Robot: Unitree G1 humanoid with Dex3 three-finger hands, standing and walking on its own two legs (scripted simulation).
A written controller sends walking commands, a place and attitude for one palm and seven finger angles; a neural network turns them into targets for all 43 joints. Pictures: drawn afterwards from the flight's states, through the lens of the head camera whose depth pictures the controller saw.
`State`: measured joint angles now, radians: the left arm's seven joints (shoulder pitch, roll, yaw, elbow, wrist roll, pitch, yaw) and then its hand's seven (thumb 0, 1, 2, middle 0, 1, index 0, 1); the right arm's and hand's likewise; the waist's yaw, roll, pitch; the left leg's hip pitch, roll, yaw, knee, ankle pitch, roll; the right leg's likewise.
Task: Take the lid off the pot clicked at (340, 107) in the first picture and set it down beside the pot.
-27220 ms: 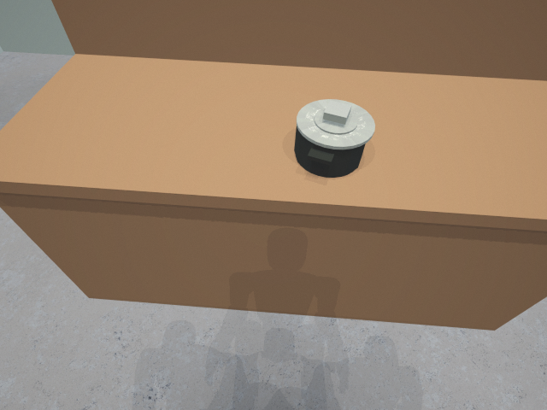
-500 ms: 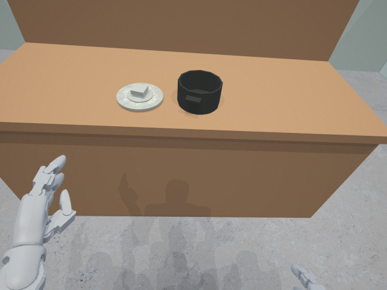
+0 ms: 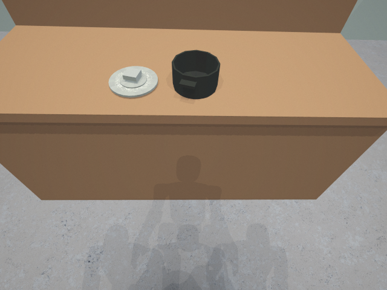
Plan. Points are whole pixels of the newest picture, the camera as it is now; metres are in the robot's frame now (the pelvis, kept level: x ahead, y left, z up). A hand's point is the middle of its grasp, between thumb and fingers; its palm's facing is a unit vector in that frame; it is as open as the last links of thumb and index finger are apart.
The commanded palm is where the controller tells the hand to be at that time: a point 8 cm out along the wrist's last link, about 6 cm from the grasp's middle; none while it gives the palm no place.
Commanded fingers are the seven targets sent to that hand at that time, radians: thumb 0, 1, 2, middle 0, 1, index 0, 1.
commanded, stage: let the arm hang, fingers relaxed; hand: left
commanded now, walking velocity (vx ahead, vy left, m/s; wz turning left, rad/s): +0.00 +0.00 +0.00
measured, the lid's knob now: (132, 74) +0.78 +0.25 -0.03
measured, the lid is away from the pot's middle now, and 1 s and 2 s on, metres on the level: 0.22 0.22 0.22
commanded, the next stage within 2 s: look to check the result in 0.90 s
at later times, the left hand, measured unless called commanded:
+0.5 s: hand out of the picture +0.04 +0.13 -0.18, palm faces +0.04 -0.98 -0.17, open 7.3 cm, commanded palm none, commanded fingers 0.00 0.90 0.90 -0.20 -0.30 -0.20 -0.30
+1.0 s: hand out of the picture +0.05 +0.13 -0.18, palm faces +0.04 -0.98 -0.17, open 7.3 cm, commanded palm none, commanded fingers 0.00 0.90 0.90 -0.20 -0.30 -0.20 -0.30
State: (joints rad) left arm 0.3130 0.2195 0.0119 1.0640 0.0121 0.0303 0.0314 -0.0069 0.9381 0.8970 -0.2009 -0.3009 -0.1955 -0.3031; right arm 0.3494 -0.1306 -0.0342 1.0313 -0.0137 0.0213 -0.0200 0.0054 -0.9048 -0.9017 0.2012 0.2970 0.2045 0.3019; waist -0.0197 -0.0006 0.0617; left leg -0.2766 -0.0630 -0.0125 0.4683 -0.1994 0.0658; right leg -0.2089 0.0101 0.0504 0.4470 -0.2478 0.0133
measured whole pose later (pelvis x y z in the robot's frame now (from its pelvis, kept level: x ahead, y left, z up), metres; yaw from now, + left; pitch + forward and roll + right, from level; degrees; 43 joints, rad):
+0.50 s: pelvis +0.03 -0.03 +0.00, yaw +0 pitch +0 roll +0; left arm 0.28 0.14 0.01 1.11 0.01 0.00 0.04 0.02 0.93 0.90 -0.20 -0.30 -0.20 -0.30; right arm 0.30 -0.12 -0.03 1.09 -0.01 -0.01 -0.04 0.01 -0.92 -0.90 0.20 0.30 0.20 0.30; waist -0.01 -0.01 0.03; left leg -0.22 -0.02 -0.03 0.49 -0.27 0.02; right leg -0.14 0.05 0.04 0.45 -0.30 -0.03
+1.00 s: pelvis +0.05 -0.03 +0.00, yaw +0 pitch +0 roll +0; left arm 0.27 0.14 0.02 1.12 0.00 0.00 0.05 0.01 0.92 0.90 -0.20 -0.30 -0.20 -0.30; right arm 0.31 -0.10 -0.03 1.11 -0.01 -0.01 -0.05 0.00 -0.91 -0.90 0.20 0.30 0.20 0.30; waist -0.01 -0.02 0.04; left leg -0.19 -0.03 -0.03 0.47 -0.28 0.02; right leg -0.11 0.05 0.04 0.42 -0.31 -0.03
